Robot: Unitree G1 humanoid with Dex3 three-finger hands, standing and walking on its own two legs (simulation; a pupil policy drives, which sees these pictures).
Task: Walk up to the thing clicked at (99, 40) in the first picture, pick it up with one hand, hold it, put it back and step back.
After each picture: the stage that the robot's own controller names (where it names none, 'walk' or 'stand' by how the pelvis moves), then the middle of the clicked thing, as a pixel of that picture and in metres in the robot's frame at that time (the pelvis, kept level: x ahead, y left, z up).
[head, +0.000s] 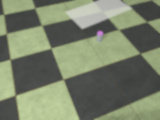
stand; (99, 36) +1.41 -0.20 -0.72
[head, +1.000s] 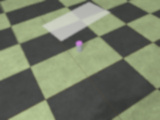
walk; (79, 46) +1.29 +0.12 -0.70
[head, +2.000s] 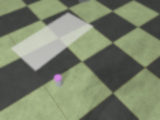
walk; (58, 80) +0.76 +0.27 -0.71
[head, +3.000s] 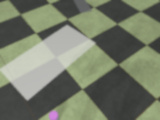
walk; (54, 117) +0.42 +0.22 -0.69
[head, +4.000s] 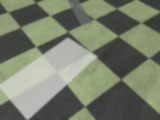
stand; out of the picture +0.31 +0.20 -0.71
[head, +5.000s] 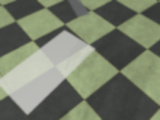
stand; out of the picture +0.31 +0.20 -0.71
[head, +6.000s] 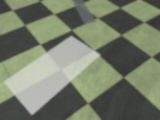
stand; out of the picture +0.35 +0.17 -0.72
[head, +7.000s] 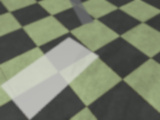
stand; out of the picture +0.31 +0.19 -0.73
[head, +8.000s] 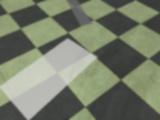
stand; out of the picture +0.32 +0.19 -0.73
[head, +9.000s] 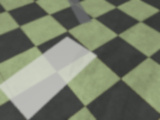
stand; out of the picture +0.31 +0.19 -0.73
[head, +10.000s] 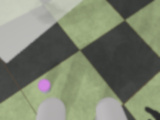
go down; (44, 86) +0.37 +0.18 -0.48
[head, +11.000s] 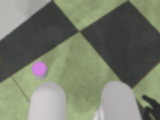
go down; (40, 71) +0.41 +0.18 -0.34
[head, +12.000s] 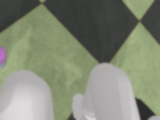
close in; out of the picture +0.40 +0.22 -0.24
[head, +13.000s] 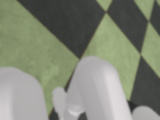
close; out of the picture +0.40 +0.24 -0.23
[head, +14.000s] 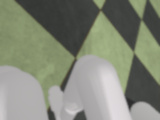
lift; out of the picture +0.39 +0.24 -0.23
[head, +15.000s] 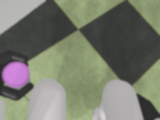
lift; (18, 78) +0.31 +0.23 -0.06
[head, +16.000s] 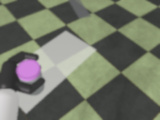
hold; (31, 78) +0.33 +0.17 +0.06
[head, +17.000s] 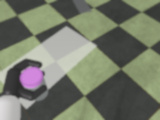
hold; (35, 84) +0.32 +0.17 +0.02
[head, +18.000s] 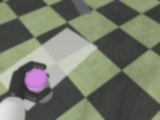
crouch; (40, 86) +0.32 +0.16 +0.02
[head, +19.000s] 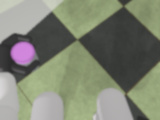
crouch; (27, 58) +0.41 +0.18 -0.07
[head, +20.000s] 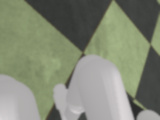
lower; out of the picture +0.42 +0.26 -0.22
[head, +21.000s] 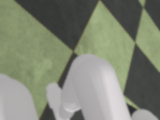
lower; out of the picture +0.42 +0.26 -0.23
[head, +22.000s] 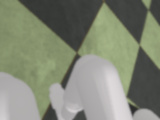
lower; out of the picture +0.42 +0.26 -0.22
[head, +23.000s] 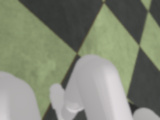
lower; out of the picture +0.42 +0.26 -0.22
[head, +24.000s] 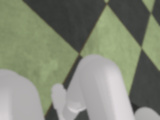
loosen; out of the picture +0.40 +0.24 -0.23
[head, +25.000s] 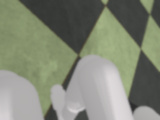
withdraw; out of the picture +0.41 +0.23 -0.24
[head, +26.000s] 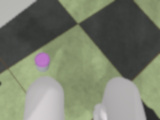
walk; (42, 63) +0.43 +0.17 -0.32
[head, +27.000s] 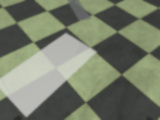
stand; out of the picture +0.34 +0.14 -0.66
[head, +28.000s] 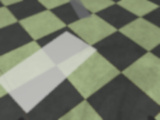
stand; out of the picture +0.36 +0.16 -0.66
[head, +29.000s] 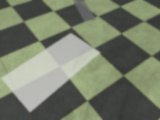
stand; out of the picture +0.36 +0.15 -0.69
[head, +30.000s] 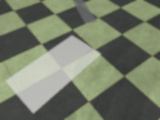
walk; out of the picture +0.37 +0.16 -0.72
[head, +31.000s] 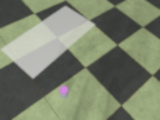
walk; (63, 92) +0.54 +0.10 -0.70
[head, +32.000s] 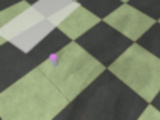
walk; (54, 60) +0.83 +0.26 -0.69
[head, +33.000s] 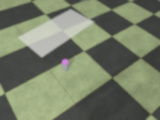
stand; (65, 65) +0.99 +0.17 -0.71
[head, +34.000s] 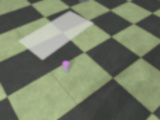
stand; (66, 67) +0.99 +0.17 -0.73
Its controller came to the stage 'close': yes
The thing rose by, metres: 0.72
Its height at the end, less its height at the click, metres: +0.00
